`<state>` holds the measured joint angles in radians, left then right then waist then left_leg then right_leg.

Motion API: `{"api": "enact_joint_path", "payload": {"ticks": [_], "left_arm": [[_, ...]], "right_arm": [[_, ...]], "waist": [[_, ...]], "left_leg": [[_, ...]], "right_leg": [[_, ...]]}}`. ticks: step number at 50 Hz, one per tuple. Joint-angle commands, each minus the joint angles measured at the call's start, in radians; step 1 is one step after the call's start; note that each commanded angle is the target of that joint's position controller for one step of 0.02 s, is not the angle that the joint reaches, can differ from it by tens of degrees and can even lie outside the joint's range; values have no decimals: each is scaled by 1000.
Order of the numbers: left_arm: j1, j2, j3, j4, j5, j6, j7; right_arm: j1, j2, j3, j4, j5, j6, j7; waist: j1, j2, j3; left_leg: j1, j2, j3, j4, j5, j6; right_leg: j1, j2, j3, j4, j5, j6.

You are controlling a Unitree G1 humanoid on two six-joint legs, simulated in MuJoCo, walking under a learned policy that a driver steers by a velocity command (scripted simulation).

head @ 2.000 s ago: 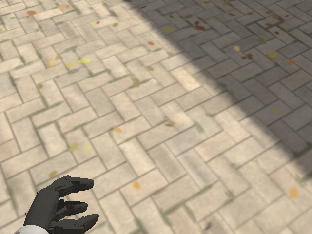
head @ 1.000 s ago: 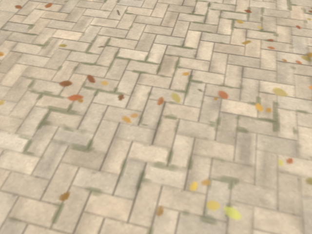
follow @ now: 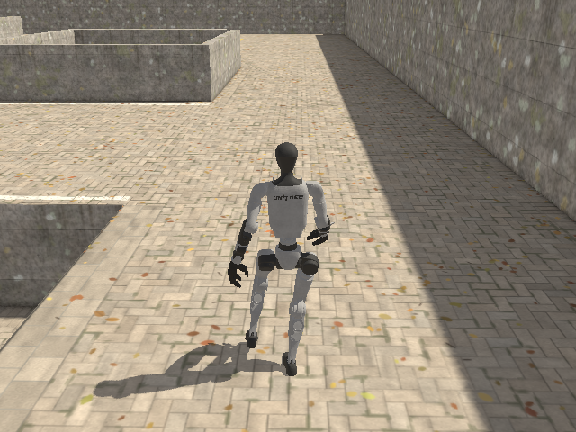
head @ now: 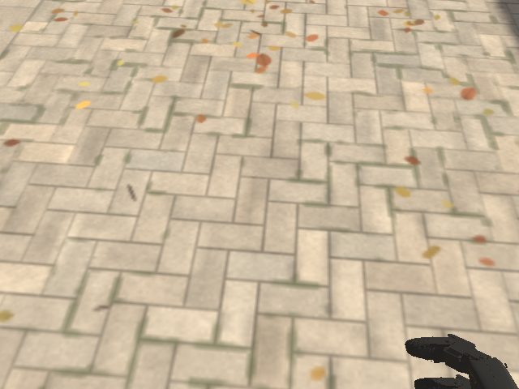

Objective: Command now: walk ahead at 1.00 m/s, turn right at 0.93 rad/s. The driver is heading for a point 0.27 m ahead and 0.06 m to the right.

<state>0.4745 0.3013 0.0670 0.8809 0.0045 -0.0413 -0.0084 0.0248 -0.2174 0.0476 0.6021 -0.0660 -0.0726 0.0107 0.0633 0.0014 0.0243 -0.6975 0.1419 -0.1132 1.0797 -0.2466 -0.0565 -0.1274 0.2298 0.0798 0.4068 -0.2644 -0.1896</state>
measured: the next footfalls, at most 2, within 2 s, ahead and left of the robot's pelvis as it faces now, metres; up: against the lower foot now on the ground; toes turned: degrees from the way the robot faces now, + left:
left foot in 0.18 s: +0.42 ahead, +0.15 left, +0.00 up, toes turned -9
right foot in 0.60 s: +0.43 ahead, -0.07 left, +0.00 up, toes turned -11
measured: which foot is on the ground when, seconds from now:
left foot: up 0.00-0.16, down 0.18-1.00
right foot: down 0.00-0.20, up 0.22-0.58, down 0.60-1.00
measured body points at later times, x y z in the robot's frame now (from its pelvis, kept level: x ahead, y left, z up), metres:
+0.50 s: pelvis +0.32 +0.06 +0.01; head +0.36 +0.06 +0.46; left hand +0.56 +0.25 -0.10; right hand +0.27 -0.20 -0.12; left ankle +0.38 +0.16 -0.73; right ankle +0.38 -0.07 -0.69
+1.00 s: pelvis +0.38 +0.04 +0.01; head +0.38 +0.03 +0.46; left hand +0.53 +0.26 -0.12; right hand +0.37 -0.22 -0.14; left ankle +0.38 +0.16 -0.73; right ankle +0.39 -0.06 -0.73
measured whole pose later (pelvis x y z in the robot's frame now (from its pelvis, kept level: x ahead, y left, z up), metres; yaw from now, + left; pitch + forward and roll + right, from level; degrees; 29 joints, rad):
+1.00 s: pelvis +0.38 +0.04 +0.01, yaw -13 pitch -1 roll +1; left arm 0.20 0.22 0.01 0.88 0.01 0.00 0.03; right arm 0.28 -0.22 -0.02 0.93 -0.01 0.01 -0.03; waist -0.01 0.00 0.01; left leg -0.15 0.00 0.05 0.44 -0.27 0.00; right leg -0.26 0.05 0.03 0.46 -0.19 -0.04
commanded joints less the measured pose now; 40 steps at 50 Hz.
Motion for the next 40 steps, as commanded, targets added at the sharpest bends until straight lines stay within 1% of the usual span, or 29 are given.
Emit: {"api": "enact_joint_path", "payload": {"ticks": [1, 2, 5, 6, 7, 8, 9, 10, 11, 12, 13, 14, 15, 16, 17, 19, 21, 24, 26, 28, 29, 30, 31, 32, 33, 35, 37, 38, 40], "left_arm": [[-76, 165, 46, -100, -10, -38, -1], [-53, 172, 51, -97, -14, -37, -5], [25, 160, 53, -61, -18, -27, 0], [36, 161, 52, -54, -16, -28, 7], [29, 178, 56, -53, -9, -31, 16], [-18, 204, 61, -64, -4, -34, 20], [-87, 195, 59, -87, -11, -38, 21], [-86, 93, 35, -122, -17, -39, 23], [101, 35, 15, -152, -75, -30, 37], [59, 120, 16, -118, -22, -14, 46], [-58, 126, 18, -131, -9, -10, 36], [-110, 105, 11, -141, 3, -5, 24], [-165, 90, 6, -156, 19, 7, 8], [-151, 64, 1, -159, 32, 26, -4], [-133, 44, -5, -160, 37, 40, -9], [-123, 28, -12, -166, 37, 53, -10], [-138, 13, -25, -173, 31, 56, -13], [-213, 10, -42, -174, 23, 60, -13], [-249, 16, -46, -174, 24, 58, -9], [-258, 10, -50, -167, 30, 44, -4], [-269, 14, -51, -165, 35, 33, -1], [-267, 43, -50, -170, 41, 23, 6], [-273, 98, -44, -185, 42, 21, 15], [-305, 66, -47, -185, 14, 32, 29], [-351, 41, -53, -189, 12, 36, 32], [-381, 12, -63, -177, 16, 37, 33], [-339, 18, -58, -150, 5, 33, 36], [-321, 20, -53, -142, 3, 31, 34], [-301, 17, -49, -120, 5, 26, 34]], "right_arm": [[-80, -96, -20, -82, 22, 8, 10], [-102, -93, -19, -88, 30, 6, 10], [-117, -92, -20, -90, 25, -13, 1], [-81, -108, -28, -80, 17, -21, -8], [-8, -142, -43, -58, 14, -28, -20], [117, -183, -61, -24, 19, -38, -29], [292, -223, -78, 32, 17, -52, -35], [433, -275, -88, 65, 6, -60, -39], [426, -309, -107, 68, 3, -51, -15], [368, -246, -112, 24, 28, -34, -6], [301, -155, -89, 20, 37, -30, -8], [268, -103, -73, 47, 34, -26, -10], [291, -102, -71, 75, 36, -28, -17], [310, -117, -75, 102, 44, -28, -20], [309, -132, -79, 117, 50, -30, -16], [279, -157, -86, 127, 42, -34, -9], [233, -156, -84, 131, 39, -28, -1], [234, -156, -86, 148, 46, -15, 9], [262, -164, -90, 165, 53, -2, 12], [269, -167, -93, 174, 59, 17, 6], [291, -155, -90, 181, 56, 26, 0], [340, -132, -86, 183, 44, 32, -5], [442, -86, -79, 179, 36, 38, -8], [471, -53, -63, 211, 61, 63, -21], [438, -80, -67, 216, 61, 78, -29], [369, -107, -76, 216, 52, 85, -28], [362, -118, -78, 225, 46, 80, -26], [361, -118, -79, 237, 49, 76, -26], [346, -101, -79, 252, 53, 72, -29]], "waist": [[-26, 17, 80], [3, -4, 57], [58, -24, 20], [50, -38, -14], [17, -70, -62], [-61, -89, -117], [-163, -76, -180], [-191, 56, -301], [-87, 351, -532], [-125, 151, -593], [-130, 95, -455], [-105, 42, -311], [-111, 51, -220], [-86, 67, -165], [-59, 73, -150], [-23, 80, -158], [3, 110, -160], [-21, 156, -145], [-40, 145, -131], [-38, 120, -103], [-48, 94, -86], [-66, 12, -93], [-129, -145, -116], [-110, -196, -138], [-117, -167, -72], [-118, -140, -49], [-106, -118, -38], [-94, -69, -22], [-88, -30, -24]], "left_leg": [[182, -49, 121, -289, 242, -12], [200, -73, 131, -360, 308, -4], [245, -146, 167, -536, 400, 44], [301, -179, 161, -587, 402, 59], [380, -209, 148, -610, 383, 72], [490, -196, 124, -640, 412, 85], [656, -124, 91, -683, 535, 101], [905, 97, -49, -538, 993, 139], [1225, 426, -460, -450, 1412, 359], [1155, 359, -467, -504, 1206, 363], [1013, 266, -321, -563, 1035, 326], [877, 199, -228, -606, 918, 287], [778, 164, -176, -645, 902, 271], [667, 145, -139, -679, 922, 261], [596, 141, -111, -705, 922, 265], [507, 129, -50, -737, 964, 283], [433, 90, 41, -755, 928, 260], [378, 45, 107, -777, 761, 226], [389, 55, 89, -761, 627, 219], [377, 46, 74, -710, 436, 192], [367, 23, 65, -679, 312, 160], [349, -11, 78, -626, 158, 117], [317, -96, 137, -531, -163, 81], [412, -126, 141, -542, -216, 75], [460, -129, 133, -576, -168, 72], [529, -122, 121, -644, -34, 68], [543, -86, 95, -676, 19, 64], [516, -82, 93, -676, 23, 68], [508, -78, 90, -687, 36, 69]], "right_leg": [[-267, -188, 257, -243, 296, -97], [-212, -189, 260, -227, 374, -78], [-20, -201, 220, -101, 747, -4], [38, -201, 227, -37, 851, 30], [87, -211, 247, 53, 941, 61], [106, -213, 246, 202, 957, 89], [56, -184, 218, 412, 840, 117], [-113, -112, 130, 734, 198, 139], [-414, -8, 69, 1105, -402, 189], [-461, -90, 93, 1137, -272, 172], [-483, -127, 82, 1060, -197, 182], [-507, -155, 59, 981, -186, 187], [-516, -172, 60, 920, -191, 185], [-460, -173, 55, 872, -179, 188], [-416, -175, 49, 822, -172, 192], [-363, -164, 26, 744, -136, 197], [-290, -183, -2, 580, -48, 191], [-164, -199, -50, 376, 96, 185], [-122, -205, -60, 291, 120, 181], [-56, -206, -73, 141, 162, 161], [-24, -218, -50, 55, 183, 147], [26, -320, 58, 2, 330, 131], [63, -507, 244, -2, 586, 74], [-61, -539, 263, -50, 474, -28], [-155, -477, 249, -87, 310, -6], [-196, -375, 176, -93, 136, 73], [-194, -336, 141, -91, 78, 108], [-171, -324, 125, -81, 97, 112], [-135, -323, 116, -52, 183, 106]]}}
